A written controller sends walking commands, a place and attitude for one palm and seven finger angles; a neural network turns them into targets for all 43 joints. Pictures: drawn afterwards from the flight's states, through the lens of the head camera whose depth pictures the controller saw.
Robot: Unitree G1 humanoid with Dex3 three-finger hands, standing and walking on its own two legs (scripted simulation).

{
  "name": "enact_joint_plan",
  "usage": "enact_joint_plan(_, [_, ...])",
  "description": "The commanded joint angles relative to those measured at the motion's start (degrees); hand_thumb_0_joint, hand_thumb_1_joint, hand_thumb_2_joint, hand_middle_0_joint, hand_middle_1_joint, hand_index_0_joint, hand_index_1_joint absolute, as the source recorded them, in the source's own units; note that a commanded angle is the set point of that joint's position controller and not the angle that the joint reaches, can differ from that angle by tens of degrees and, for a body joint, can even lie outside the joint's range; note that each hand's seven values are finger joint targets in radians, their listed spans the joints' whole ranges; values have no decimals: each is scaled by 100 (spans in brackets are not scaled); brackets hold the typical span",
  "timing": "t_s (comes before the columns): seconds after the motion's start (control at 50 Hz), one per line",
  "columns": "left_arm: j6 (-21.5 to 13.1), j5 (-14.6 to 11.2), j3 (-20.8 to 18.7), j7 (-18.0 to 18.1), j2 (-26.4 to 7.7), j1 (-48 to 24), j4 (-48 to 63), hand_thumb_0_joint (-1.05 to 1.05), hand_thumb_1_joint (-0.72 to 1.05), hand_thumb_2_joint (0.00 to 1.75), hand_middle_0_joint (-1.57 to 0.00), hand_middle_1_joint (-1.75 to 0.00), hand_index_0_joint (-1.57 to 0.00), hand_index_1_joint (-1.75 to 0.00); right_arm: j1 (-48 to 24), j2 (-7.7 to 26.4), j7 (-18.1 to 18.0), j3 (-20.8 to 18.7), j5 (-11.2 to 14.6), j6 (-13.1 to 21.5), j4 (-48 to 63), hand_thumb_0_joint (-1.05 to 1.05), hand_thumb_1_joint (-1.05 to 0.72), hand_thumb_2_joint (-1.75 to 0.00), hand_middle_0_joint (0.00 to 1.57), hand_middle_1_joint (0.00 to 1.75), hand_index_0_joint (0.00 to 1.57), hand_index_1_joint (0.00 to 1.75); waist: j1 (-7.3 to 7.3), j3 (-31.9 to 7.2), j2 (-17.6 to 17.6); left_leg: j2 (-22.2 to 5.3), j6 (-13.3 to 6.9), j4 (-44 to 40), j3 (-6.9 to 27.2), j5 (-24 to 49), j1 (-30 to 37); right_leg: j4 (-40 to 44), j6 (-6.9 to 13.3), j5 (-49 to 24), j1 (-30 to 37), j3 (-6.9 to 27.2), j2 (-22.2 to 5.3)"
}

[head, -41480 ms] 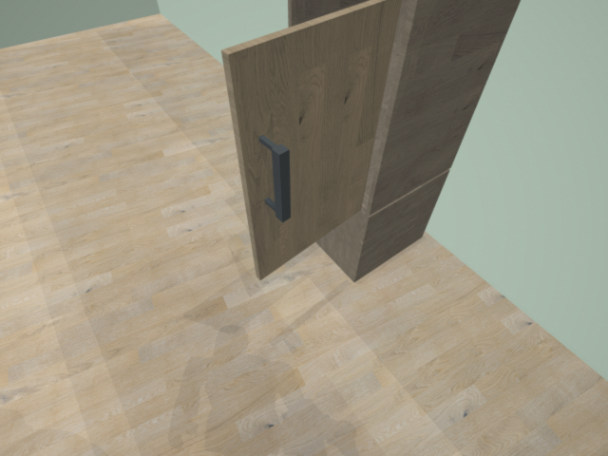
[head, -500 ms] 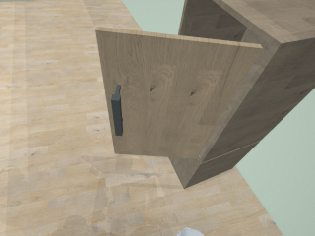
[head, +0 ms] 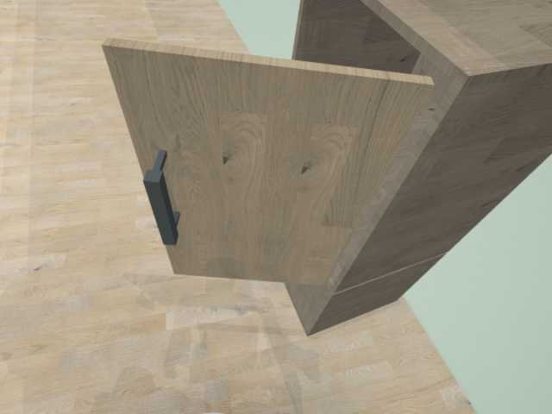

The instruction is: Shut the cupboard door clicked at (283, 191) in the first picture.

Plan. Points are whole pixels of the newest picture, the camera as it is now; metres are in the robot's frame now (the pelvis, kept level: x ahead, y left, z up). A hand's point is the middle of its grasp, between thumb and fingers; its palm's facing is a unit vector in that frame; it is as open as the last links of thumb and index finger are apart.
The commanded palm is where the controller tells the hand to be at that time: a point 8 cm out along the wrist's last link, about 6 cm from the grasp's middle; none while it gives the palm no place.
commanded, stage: come to a stop and stand still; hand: left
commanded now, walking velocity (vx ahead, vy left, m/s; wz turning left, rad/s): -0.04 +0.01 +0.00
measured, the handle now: (166, 201) +0.41 +0.22 +0.01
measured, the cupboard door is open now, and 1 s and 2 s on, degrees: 66 66 66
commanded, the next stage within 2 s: none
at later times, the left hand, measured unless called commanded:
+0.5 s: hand out of the picture +0.00 +0.21 -0.17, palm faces +0.02 -0.96 -0.26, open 7.4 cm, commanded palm none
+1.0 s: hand out of the picture -0.14 +0.18 -0.18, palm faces +0.02 -0.99 -0.16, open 7.4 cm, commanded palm none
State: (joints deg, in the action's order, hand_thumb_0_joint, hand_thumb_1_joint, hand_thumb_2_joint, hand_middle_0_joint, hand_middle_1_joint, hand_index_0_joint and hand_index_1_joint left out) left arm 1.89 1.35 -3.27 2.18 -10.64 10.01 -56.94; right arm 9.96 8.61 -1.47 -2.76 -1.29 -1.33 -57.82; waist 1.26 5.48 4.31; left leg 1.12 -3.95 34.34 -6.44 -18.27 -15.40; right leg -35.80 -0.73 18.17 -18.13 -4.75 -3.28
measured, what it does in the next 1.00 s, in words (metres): steps on the spot: right foot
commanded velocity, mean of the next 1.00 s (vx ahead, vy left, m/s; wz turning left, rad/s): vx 0.00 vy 0.00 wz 0.00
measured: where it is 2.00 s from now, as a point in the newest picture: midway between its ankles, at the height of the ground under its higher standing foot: outside the picture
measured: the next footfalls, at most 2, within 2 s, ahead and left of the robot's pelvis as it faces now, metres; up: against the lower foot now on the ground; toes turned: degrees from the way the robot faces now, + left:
right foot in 0.26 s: -0.02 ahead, -0.15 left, +0.00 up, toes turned +0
left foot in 1.40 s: -0.06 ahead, +0.11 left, +0.00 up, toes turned -1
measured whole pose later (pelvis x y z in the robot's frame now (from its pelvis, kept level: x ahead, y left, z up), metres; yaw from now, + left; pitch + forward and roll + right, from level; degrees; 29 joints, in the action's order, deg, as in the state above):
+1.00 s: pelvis -0.10 +0.02 +0.01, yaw +0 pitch -2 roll -2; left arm 0.3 1.9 0.3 2.2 -9.3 23.6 -59.9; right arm 16.5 8.9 0.0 -2.0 -0.8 -1.5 -61.9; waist -0.3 1.5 0.6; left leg 1.8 -5.6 27.5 -6.5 -8.1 -19.4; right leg -28.6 -1.3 14.5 -14.3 1.1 -1.3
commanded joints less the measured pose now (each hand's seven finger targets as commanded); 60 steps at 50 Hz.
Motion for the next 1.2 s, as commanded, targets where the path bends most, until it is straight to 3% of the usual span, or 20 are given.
enact_joint_plan(0.0, [112,20,-121,63,-457,211,320,0,90,90,-20,-30,-20,-30,286,831,-108,-136,-18,79,335,0,-90,-90,20,30,20,30,-71,-337,-1638,-1769,-843,-1652,1505,4201,82,-2213,14,1383,-335,650,118])
enact_joint_plan(0.02, [94,21,-123,55,-416,309,258,0,90,90,-20,-30,-20,-30,217,823,-120,-127,-32,90,378,0,-90,-90,20,30,20,30,-34,-379,-1298,-1696,-879,-1471,1442,4395,410,-2383,24,1283,-528,648,133])
enact_joint_plan(0.08, [51,7,-75,51,-318,406,171,0,90,90,-20,-30,-20,-30,282,846,-115,-135,-22,101,385,0,-90,-90,20,30,20,30,-71,-750,-842,-1527,-826,-1261,1191,4464,1181,-2241,-93,993,-720,594,134])
enact_joint_plan(0.1, [-49,16,102,112,-1081,515,501,0,90,90,-20,-30,-20,-30,303,1194,-82,-144,-1,113,787,0,-90,-90,20,30,20,30,-50,-992,-1419,-1368,-517,-1342,1212,4066,1399,-1610,25,1014,-386,317,187])
enact_joint_plan(0.12, [-61,-20,107,69,-637,512,676,0,90,90,-20,-30,-20,-30,58,1068,9,-290,-27,221,900,0,-90,-90,20,30,20,30,-88,-1452,-1007,-1432,-474,-781,1176,4026,1409,-928,63,786,-530,425,44])
enact_joint_plan(0.14, [-127,-29,74,76,-534,444,673,0,90,90,-20,-30,-20,-30,66,994,23,-269,-26,215,904,0,-90,-90,20,30,20,30,-118,-1552,-1143,-1336,-429,-692,1201,3883,1448,-360,56,682,-295,369,80])
enact_joint_plan(0.18, [-201,-41,121,70,-553,646,689,0,90,90,-20,-30,-20,-30,156,879,24,-203,34,179,940,0,-90,-90,20,30,20,30,-102,-1380,-809,-1115,-240,-498,1150,2850,1044,625,92,-44,154,355,164])
enact_joint_plan(0.2, [-245,-7,120,75,-638,759,687,0,90,90,-20,-30,-20,-30,134,801,39,-158,43,174,964,0,-90,-90,20,30,20,30,-46,-1044,-506,-899,-86,-310,1071,2279,484,1087,216,-804,445,722,10])
enact_joint_plan(0.22, [-265,24,72,101,-857,751,686,0,90,90,-20,-30,-20,-30,101,696,48,-156,68,172,1024,0,-90,-90,20,30,20,30,-140,-846,-103,-560,107,-134,836,1262,60,1156,453,-1113,370,1361,-428])
enact_joint_plan(0.24, [-265,32,69,106,-1025,609,761,0,90,90,-20,-30,-20,-30,128,652,62,-144,62,155,1043,0,-90,-90,20,30,20,30,-264,-643,-66,-355,222,-196,727,442,-86,1242,678,-751,101,1678,-805])
enact_joint_plan(0.26, [-249,54,101,98,-1074,477,834,0,90,90,-20,-30,-20,-30,191,681,86,-165,59,171,1038,0,-90,-90,20,30,20,30,-397,-534,-363,-297,243,-431,811,236,190,1166,726,-129,-402,1542,-811])
enact_joint_plan(0.28, [-217,68,95,93,-1025,461,887,0,90,90,-20,-30,-20,-30,157,821,117,-202,38,231,1054,0,-90,-90,20,30,20,30,-370,-563,-722,-525,168,-616,1082,806,455,711,517,-375,-568,1147,-355])
enact_joint_plan(0.3, [-253,57,101,97,-963,547,880,0,90,90,-20,-30,-20,-30,227,975,104,-201,6,237,1011,0,-90,-90,20,30,20,30,-279,-867,-345,-782,0,-539,1228,1503,447,511,348,-746,-163,881,-22])
enact_joint_plan(0.32, [-256,19,119,103,-857,679,841,0,90,90,-20,-30,-20,-30,195,1005,88,-199,12,249,982,0,-90,-90,20,30,20,30,-191,-976,-222,-867,-61,-528,1227,2007,425,429,262,-971,83,723,1])
enact_joint_plan(0.36, [-241,-13,144,112,-797,877,793,0,90,90,-20,-30,-20,-30,118,969,84,-169,24,228,968,0,-90,-90,20,30,20,30,-131,-830,4,-800,-40,-552,1125,1819,239,551,270,-952,162,839,-58])
enact_joint_plan(0.46, [-195,4,167,81,-838,879,780,0,90,90,-20,-30,-20,-30,71,929,136,-99,16,153,817,0,-90,-90,20,30,20,30,-145,-149,-578,-688,75,-1187,1156,-290,-289,900,326,63,-123,1015,-84])
enact_joint_plan(0.54, [-200,19,190,59,-794,1062,685,0,90,90,-20,-30,-20,-30,192,943,156,-88,16,122,672,0,-90,-90,20,30,20,30,-123,-165,-547,-720,91,-1494,1225,-981,-411,1059,290,472,-74,943,-40])
enact_joint_plan(0.92, [-246,37,231,33,-376,1766,-81,0,90,90,-20,-30,-20,-30,725,786,101,-85,72,128,-71,0,-90,-90,20,30,20,30,-157,-117,-550,-790,171,-1943,1310,-1334,-331,1263,238,632,-114,893,-18])
enact_joint_plan(1.1, [-164,72,175,11,-140,2474,-440,0,90,90,-20,-30,-20,-30,447,859,73,-170,87,75,-165,0,-90,-90,20,30,20,30,70,-124,-752,-857,220,-2406,1311,-1836,-785,740,225,289,462,524,190])
enact_joint_plan(1.18, [-147,82,121,15,-203,2454,-440,0,90,90,-20,-30,-20,-30,384,779,77,-203,86,18,-161,0,-90,-90,20,30,20,30,24,44,-235,-558,358,-1961,1018,-1680,-597,1227,335,808,-29,877,51])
